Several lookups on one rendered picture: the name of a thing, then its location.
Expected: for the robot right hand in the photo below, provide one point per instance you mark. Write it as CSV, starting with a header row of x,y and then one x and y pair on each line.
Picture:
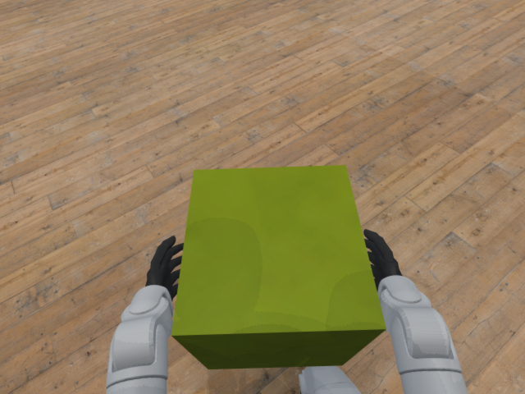
x,y
381,256

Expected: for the right robot thigh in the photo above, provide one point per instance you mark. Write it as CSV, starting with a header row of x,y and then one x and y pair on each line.
x,y
325,380

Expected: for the robot left forearm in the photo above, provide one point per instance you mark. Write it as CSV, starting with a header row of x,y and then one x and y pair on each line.
x,y
138,357

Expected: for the robot left hand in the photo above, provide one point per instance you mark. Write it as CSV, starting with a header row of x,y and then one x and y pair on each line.
x,y
162,265

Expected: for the robot right forearm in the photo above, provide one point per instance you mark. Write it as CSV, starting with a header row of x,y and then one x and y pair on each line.
x,y
424,351

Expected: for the carton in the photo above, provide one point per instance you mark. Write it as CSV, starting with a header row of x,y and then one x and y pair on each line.
x,y
275,270

